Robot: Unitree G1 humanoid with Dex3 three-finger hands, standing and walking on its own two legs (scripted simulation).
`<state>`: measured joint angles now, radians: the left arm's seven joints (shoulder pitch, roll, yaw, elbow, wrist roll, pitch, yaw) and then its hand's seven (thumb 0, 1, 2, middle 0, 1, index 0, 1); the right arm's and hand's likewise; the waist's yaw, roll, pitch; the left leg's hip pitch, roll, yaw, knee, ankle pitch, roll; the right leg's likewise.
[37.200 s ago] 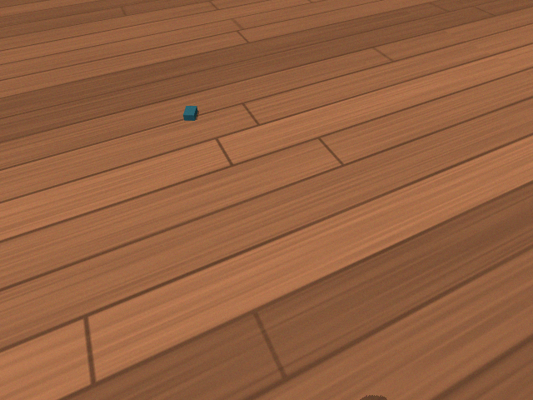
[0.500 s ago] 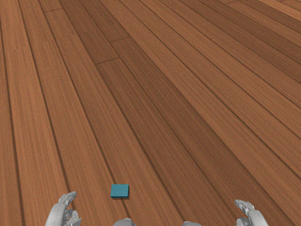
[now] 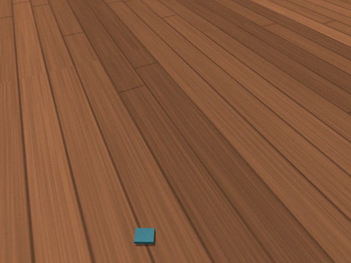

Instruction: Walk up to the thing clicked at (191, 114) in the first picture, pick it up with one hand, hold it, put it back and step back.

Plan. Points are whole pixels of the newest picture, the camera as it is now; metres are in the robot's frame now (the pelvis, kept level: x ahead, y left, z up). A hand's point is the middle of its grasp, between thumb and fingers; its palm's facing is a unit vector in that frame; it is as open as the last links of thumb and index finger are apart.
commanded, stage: stand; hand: left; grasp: from above
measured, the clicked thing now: (144, 235) +0.39 +0.19 -0.75
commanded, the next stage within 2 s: step back in 1.82 s
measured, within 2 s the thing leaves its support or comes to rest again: neither
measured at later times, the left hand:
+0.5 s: hand out of the picture +0.04 +0.22 -0.16, palm faces +0.01 -0.95 -0.32, open 7.4 cm
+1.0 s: hand out of the picture +0.08 +0.22 -0.15, palm faces +0.01 -0.94 -0.33, open 7.4 cm
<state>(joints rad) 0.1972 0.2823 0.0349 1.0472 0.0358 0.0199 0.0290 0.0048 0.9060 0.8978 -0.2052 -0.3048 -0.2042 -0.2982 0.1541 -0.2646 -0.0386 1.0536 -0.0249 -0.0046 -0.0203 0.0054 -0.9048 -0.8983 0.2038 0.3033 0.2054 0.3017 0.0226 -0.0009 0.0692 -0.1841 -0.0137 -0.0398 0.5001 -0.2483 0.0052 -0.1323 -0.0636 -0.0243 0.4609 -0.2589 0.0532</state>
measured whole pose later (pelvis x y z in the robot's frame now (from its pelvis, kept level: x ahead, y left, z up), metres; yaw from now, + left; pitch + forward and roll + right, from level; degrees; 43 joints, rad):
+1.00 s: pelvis +0.01 -0.02 +0.01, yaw +0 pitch -3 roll +0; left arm 0.10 0.31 0.03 1.14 0.02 0.00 0.01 0.00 0.91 0.90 -0.21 -0.30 -0.20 -0.30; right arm 0.11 -0.32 -0.02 1.14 -0.01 -0.01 -0.01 0.00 -0.91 -0.90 0.20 0.30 0.20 0.30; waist 0.00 0.01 0.07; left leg -0.11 0.02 -0.05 0.35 -0.18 -0.03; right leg -0.07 -0.03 -0.04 0.34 -0.20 0.02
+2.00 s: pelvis -0.02 -0.02 +0.00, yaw +0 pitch -2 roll +0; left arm 0.06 0.35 0.06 1.02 0.01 0.02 0.00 0.00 0.90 0.90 -0.21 -0.30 -0.21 -0.30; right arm 0.06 -0.39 -0.05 1.02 0.01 0.04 0.01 0.00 -0.91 -0.90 0.20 0.30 0.20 0.30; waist -0.01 0.01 0.17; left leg -0.32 -0.03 -0.05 0.75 -0.38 0.03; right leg -0.21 -0.05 -0.03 0.49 -0.24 0.01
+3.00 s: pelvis -0.23 +0.04 -0.01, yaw +0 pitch -3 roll -1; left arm 0.12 0.39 0.08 0.82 0.02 0.08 0.01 0.00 0.91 0.90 -0.21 -0.30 -0.20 -0.30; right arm 0.17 -0.34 -0.03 0.89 -0.04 0.03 0.00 0.00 -0.90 -0.90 0.21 0.30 0.21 0.30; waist -0.01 -0.04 0.18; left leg -0.25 -0.01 -0.06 0.59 -0.29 0.02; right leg -0.48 0.11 0.14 1.09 -0.50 -0.01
